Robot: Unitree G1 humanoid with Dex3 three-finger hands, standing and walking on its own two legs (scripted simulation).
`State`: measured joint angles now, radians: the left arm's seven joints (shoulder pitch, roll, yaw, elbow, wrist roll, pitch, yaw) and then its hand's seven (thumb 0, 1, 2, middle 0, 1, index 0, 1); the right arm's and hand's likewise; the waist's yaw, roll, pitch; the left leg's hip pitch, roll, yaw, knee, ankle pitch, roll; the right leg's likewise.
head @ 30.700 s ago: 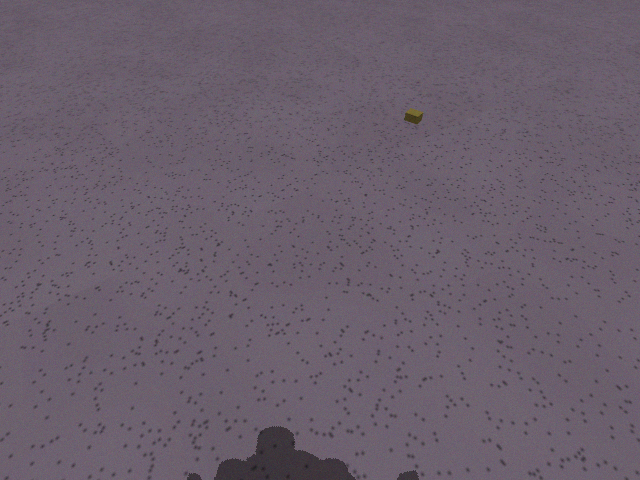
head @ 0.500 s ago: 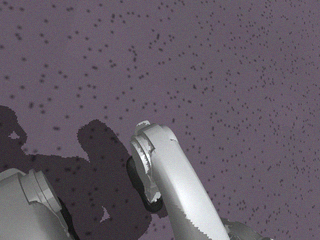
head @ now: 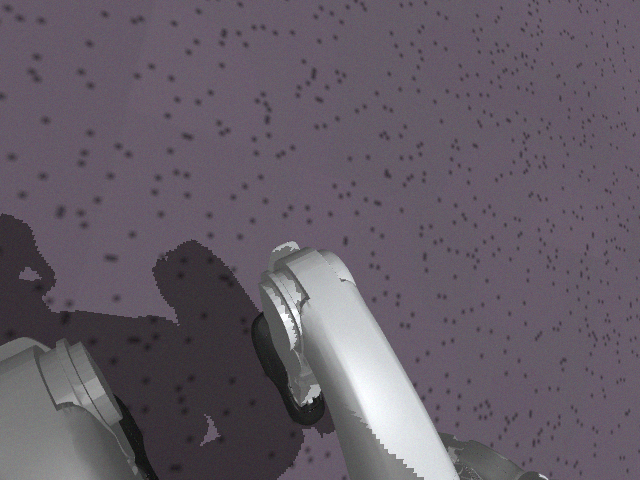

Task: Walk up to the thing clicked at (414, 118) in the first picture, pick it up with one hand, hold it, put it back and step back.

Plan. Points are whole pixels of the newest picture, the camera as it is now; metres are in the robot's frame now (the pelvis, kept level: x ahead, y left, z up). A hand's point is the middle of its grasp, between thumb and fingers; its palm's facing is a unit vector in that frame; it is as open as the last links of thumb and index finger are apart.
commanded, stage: approach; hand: left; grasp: from above
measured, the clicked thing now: out of the picture +0.44 +0.32 -0.31
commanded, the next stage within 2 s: rest palm in 0.48 s
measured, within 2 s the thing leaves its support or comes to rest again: neither
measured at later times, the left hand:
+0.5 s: hand out of the picture +0.44 +0.31 -0.22, palm faces -0.03 -0.49 -0.87, open 13.9 cm
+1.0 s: hand out of the picture +0.43 +0.30 -0.25, palm faces +0.05 -0.51 -0.86, open 13.5 cm
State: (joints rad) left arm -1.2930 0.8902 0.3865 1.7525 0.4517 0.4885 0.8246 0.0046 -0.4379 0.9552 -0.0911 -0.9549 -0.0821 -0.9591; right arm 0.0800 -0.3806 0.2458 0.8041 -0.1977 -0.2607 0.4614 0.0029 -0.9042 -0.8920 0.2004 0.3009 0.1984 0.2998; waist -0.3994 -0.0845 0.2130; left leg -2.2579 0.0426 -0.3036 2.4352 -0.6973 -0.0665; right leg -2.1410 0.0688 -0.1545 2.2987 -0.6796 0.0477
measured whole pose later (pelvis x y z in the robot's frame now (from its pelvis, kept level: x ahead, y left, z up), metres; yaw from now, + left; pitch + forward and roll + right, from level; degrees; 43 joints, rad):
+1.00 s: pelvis +0.00 +0.00 -0.02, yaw +1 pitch +25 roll -13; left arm -1.28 0.92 0.41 1.78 0.34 0.46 0.89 0.00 -0.36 0.92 -0.13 -0.92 -0.12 -0.92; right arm 0.05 -0.41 0.29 0.77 -0.23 -0.25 0.47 0.00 -0.90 -0.90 0.20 0.30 0.20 0.30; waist -0.42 -0.12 0.27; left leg -2.24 0.02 -0.32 2.50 -0.72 -0.07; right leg -2.12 0.05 -0.17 2.36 -0.72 0.04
